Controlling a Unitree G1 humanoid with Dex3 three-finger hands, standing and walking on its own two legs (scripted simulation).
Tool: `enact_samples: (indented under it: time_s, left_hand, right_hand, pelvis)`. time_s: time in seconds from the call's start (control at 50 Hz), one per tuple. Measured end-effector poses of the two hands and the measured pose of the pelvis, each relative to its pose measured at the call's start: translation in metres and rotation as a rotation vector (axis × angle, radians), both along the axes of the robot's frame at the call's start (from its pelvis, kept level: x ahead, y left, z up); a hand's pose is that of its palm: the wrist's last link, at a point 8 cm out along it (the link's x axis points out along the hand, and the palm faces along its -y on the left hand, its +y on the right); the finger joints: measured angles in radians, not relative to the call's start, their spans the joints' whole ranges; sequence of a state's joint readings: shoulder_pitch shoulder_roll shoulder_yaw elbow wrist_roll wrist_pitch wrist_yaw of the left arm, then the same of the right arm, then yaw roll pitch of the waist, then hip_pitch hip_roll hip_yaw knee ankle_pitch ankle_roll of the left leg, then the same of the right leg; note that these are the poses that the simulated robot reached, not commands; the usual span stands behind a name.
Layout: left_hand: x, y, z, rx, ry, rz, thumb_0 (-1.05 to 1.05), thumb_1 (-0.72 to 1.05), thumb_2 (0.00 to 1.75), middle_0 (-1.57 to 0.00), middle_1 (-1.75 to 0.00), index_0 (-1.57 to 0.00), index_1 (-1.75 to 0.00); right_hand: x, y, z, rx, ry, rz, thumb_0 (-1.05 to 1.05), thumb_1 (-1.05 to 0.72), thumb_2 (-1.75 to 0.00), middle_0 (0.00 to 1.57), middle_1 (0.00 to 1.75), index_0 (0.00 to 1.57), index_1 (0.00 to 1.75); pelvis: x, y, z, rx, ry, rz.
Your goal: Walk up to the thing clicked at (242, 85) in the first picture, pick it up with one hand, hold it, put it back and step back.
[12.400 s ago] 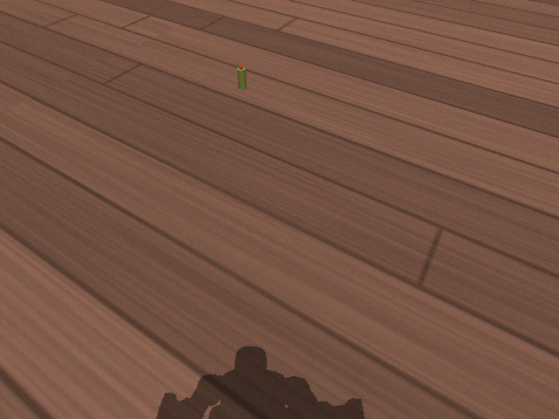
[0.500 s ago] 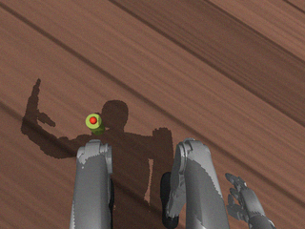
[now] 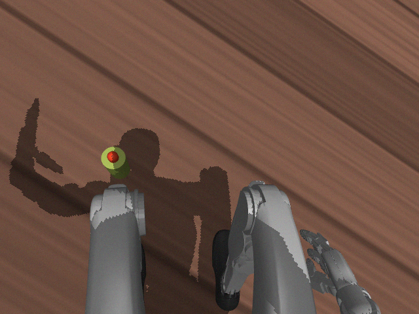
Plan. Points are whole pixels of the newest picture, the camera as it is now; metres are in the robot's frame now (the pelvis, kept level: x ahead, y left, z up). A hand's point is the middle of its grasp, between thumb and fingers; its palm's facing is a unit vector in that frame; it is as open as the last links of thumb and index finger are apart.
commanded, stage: approach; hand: left
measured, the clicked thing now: (116, 163) +0.41 +0.19 -0.28
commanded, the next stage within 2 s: close in in 0.22 s
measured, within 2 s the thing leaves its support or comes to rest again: neither
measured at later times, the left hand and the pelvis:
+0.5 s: hand (77, 172) +0.37 +0.26 -0.23, palm faces -0.07 -1.00 +0.05, open 17.2 cm; pelvis -0.01 +0.01 -0.08, yaw -6 degrees
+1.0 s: hand (107, 168) +0.39 +0.20 -0.25, palm faces -0.08 -1.00 +0.02, open 16.8 cm; pelvis -0.03 +0.02 -0.08, yaw -9 degrees
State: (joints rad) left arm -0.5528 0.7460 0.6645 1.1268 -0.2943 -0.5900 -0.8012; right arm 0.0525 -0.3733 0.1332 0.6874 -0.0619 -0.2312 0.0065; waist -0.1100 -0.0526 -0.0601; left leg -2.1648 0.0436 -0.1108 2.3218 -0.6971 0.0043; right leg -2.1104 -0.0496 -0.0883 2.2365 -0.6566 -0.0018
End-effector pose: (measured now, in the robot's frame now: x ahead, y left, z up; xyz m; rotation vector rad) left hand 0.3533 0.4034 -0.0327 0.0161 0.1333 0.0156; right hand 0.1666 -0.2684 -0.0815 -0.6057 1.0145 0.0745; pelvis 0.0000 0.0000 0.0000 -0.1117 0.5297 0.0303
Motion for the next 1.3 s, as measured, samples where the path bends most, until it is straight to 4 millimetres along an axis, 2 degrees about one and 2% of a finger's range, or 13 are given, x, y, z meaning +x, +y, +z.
enact_samples:
  time_s: [0.12,0.24,0.36,0.48,0.64,0.76,0.9,1.06,1.18,1.3]
  left_hand:
    - [0.009,-0.029,-0.066,-0.035,-0.017,-0.039,-0.01,-0.58,0.05,-0.04,-0.11,-0.04,-0.11]
    - [0.008,-0.053,-0.127,-0.049,0.014,-0.086,-0.01,-0.56,0.06,-0.04,-0.11,-0.04,-0.12]
    - [0.0,-0.065,-0.169,-0.058,0.036,-0.079,-0.01,-0.5,0.07,-0.04,-0.11,-0.04,-0.11]
    - [0.002,-0.082,-0.198,-0.061,0.037,-0.086,-0.01,-0.47,0.06,-0.04,-0.1,-0.05,-0.09]
    - [0.016,-0.116,-0.212,-0.086,-0.04,-0.074,-0.01,-0.51,0.04,-0.04,-0.1,-0.06,-0.08]
    - [0.017,-0.134,-0.216,-0.067,-0.049,-0.103,-0.01,-0.54,0.04,-0.05,-0.1,-0.08,-0.08]
    - [0.017,-0.141,-0.218,-0.045,-0.052,-0.098,-0.01,-0.55,0.09,-0.1,-0.16,-0.13,-0.13]
    - [0.026,-0.152,-0.221,-0.038,-0.071,-0.093,-0.01,-0.52,0.15,-0.14,-0.21,-0.17,-0.19]
    - [0.029,-0.159,-0.226,-0.032,-0.07,-0.086,-0.01,-0.49,0.19,-0.15,-0.23,-0.17,-0.21]
    - [0.029,-0.161,-0.231,-0.023,-0.071,-0.06,-0.01,-0.45,0.22,-0.14,-0.22,-0.15,-0.22]
  right_hand:
    - [0.005,0.001,-0.014,-0.046,0.011,0.063,0.01,-0.89,-0.89,0.21,0.3,0.21,0.3]
    - [0.004,0.006,-0.029,-0.091,0.057,0.121,0.01,-0.89,-0.89,0.21,0.3,0.21,0.3]
    - [0.002,0.012,-0.038,-0.134,0.113,0.191,0.01,-0.89,-0.89,0.21,0.3,0.21,0.3]
    - [0.003,0.019,-0.038,-0.181,0.144,0.268,0.01,-0.89,-0.89,0.21,0.3,0.21,0.3]
    - [0.0,0.027,-0.024,-0.252,0.17,0.341,0.0,-0.88,-0.89,0.21,0.3,0.21,0.3]
    - [-0.014,0.028,-0.014,-0.291,0.199,0.346,0.0,-0.88,-0.89,0.21,0.3,0.21,0.3]
    - [-0.04,0.028,-0.011,-0.304,0.257,0.338,0.0,-0.88,-0.89,0.21,0.3,0.21,0.3]
    - [-0.064,0.032,-0.009,-0.31,0.318,0.328,0.0,-0.88,-0.89,0.21,0.3,0.21,0.3]
    - [-0.07,0.033,-0.009,-0.314,0.347,0.327,0.0,-0.88,-0.89,0.21,0.3,0.21,0.3]
    - [-0.069,0.033,-0.011,-0.317,0.364,0.339,0.0,-0.87,-0.89,0.21,0.3,0.21,0.3]
  pelvis:
    - [-0.001,0.001,-0.028,-0.025,-0.049,-0.019]
    - [-0.003,0.004,-0.05,-0.053,-0.106,-0.036]
    - [-0.004,0.006,-0.065,-0.078,-0.162,-0.051]
    - [-0.007,0.009,-0.074,-0.108,-0.215,-0.065]
    - [-0.011,0.014,-0.08,-0.157,-0.275,-0.075]
    - [-0.017,0.017,-0.081,-0.184,-0.312,-0.08]
    - [-0.023,0.02,-0.081,-0.2,-0.337,-0.086]
    - [-0.025,0.023,-0.081,-0.218,-0.349,-0.095]
    - [-0.024,0.023,-0.081,-0.229,-0.351,-0.1]
    - [-0.024,0.023,-0.081,-0.233,-0.352,-0.102]
